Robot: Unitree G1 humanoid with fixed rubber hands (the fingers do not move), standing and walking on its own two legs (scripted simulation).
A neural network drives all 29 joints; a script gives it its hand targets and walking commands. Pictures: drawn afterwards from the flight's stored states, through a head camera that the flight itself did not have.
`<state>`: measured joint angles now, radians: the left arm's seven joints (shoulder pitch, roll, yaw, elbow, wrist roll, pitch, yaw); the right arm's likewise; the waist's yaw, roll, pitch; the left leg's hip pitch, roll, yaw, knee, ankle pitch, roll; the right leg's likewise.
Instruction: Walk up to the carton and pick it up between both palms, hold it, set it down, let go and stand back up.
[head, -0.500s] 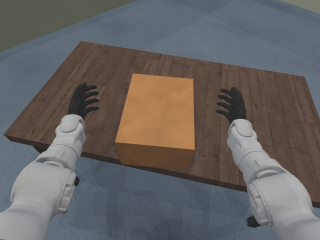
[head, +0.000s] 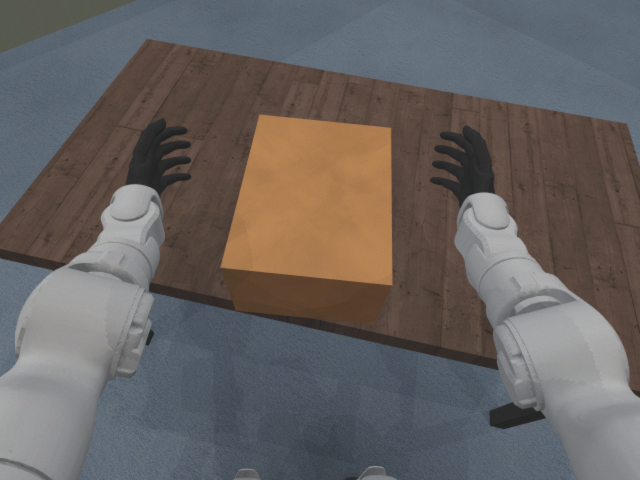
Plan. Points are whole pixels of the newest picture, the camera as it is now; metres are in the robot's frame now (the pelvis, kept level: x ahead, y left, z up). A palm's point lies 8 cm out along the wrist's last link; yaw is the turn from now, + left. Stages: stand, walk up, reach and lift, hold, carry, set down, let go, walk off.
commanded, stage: reach and lift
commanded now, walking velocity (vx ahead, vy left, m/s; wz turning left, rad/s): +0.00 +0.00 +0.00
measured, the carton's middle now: (315, 217) +0.51 +0.01 -0.05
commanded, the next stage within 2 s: none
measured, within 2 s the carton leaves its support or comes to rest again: neither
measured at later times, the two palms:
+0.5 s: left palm (182, 239) +0.46 +0.20 -0.04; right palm (440, 249) +0.44 -0.18 -0.04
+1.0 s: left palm (205, 232) +0.46 +0.17 -0.03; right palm (418, 243) +0.45 -0.14 -0.03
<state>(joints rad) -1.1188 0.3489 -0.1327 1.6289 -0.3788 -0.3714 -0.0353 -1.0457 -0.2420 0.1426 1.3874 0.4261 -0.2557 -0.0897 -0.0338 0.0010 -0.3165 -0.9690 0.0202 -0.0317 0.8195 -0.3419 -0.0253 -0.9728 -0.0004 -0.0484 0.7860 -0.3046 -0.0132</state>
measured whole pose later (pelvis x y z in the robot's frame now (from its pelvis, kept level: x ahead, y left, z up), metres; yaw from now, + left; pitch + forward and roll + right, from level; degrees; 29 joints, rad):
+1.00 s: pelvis -0.01 +0.02 -0.05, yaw -2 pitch +35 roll -2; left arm -1.07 0.20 0.03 1.60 -0.20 -0.53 0.03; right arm -1.05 -0.11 -0.06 1.49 0.18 -0.48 -0.13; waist -0.01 0.04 -0.33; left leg -1.26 0.02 -0.02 1.13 -0.48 -0.01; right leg -1.26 0.01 -0.02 1.07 -0.42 0.01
